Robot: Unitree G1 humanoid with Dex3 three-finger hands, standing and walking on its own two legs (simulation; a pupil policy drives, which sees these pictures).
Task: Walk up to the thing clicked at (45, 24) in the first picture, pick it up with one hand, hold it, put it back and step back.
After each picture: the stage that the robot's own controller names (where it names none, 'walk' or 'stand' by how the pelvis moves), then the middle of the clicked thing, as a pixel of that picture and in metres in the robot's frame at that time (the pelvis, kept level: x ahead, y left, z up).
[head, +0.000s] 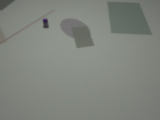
stand; (45, 23) +1.76 +0.44 -0.72
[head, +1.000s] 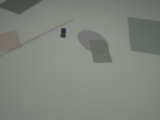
walk; (63, 32) +1.64 +0.14 -0.70
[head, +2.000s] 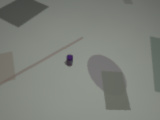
walk; (69, 60) +1.05 +0.04 -0.71
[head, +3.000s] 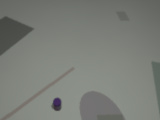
walk; (57, 104) +0.60 +0.14 -0.71
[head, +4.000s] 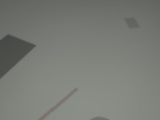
stand; out of the picture +0.38 +0.21 -0.70
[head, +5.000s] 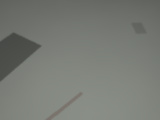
stand; out of the picture +0.33 +0.16 -0.72
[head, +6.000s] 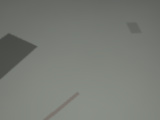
stand; out of the picture +0.33 +0.17 -0.72
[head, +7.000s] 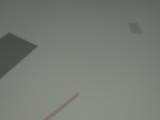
stand; out of the picture +0.32 +0.17 -0.73
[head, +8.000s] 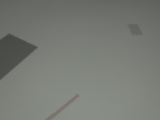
stand; out of the picture +0.32 +0.17 -0.73
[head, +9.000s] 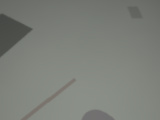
go down; out of the picture +0.34 +0.17 -0.71
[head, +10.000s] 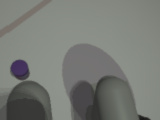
go down; (21, 70) +0.41 +0.20 -0.29
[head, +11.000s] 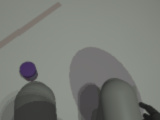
close in; (29, 72) +0.41 +0.20 -0.29
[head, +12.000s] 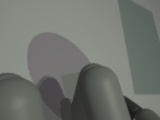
close in; out of the picture +0.40 +0.23 -0.22
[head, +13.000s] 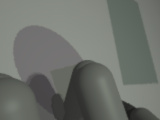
close; out of the picture +0.39 +0.24 -0.22
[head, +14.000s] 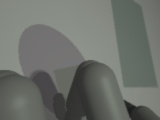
lift; out of the picture +0.37 +0.22 -0.23
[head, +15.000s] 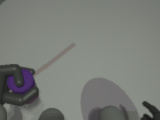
lift; (25, 88) +0.32 +0.18 -0.01
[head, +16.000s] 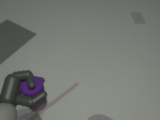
hold; (35, 94) +0.31 +0.16 +0.01
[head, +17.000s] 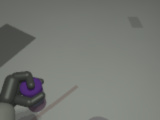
hold; (34, 95) +0.31 +0.17 +0.00
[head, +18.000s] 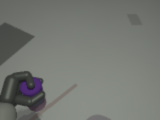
crouch; (34, 95) +0.32 +0.17 +0.00
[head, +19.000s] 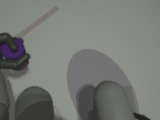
crouch; (16, 56) +0.43 +0.19 -0.10
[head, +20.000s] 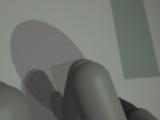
lower; out of the picture +0.43 +0.28 -0.22
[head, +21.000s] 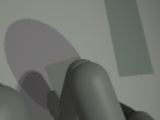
lower; out of the picture +0.43 +0.25 -0.23
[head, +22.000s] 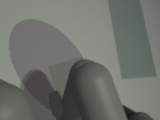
lower; out of the picture +0.42 +0.24 -0.23
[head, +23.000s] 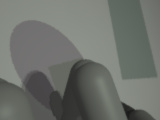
lower; out of the picture +0.42 +0.24 -0.23
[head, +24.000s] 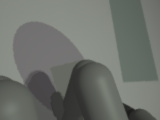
loosen; out of the picture +0.40 +0.22 -0.23
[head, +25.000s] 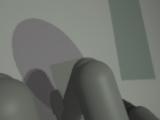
withdraw; out of the picture +0.40 +0.21 -0.23
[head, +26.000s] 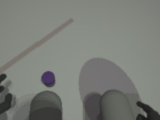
walk; (49, 79) +0.41 +0.15 -0.41
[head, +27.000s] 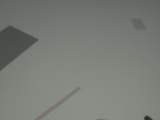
stand; out of the picture +0.35 +0.13 -0.66
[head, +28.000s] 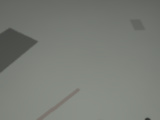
stand; out of the picture +0.34 +0.14 -0.67
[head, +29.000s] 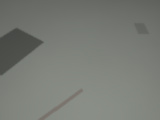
stand; out of the picture +0.36 +0.13 -0.70
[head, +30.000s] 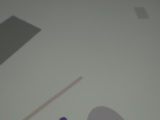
walk; out of the picture +0.38 +0.13 -0.71
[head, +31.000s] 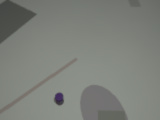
walk; (59, 99) +0.52 +0.14 -0.71
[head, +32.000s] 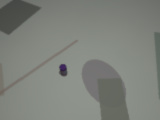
walk; (63, 70) +0.84 +0.22 -0.70
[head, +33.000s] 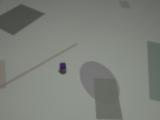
stand; (62, 68) +0.99 +0.15 -0.71
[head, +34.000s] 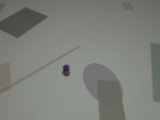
stand; (66, 70) +0.99 +0.14 -0.73
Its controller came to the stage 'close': yes
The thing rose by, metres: 0.72
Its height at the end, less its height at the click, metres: +0.00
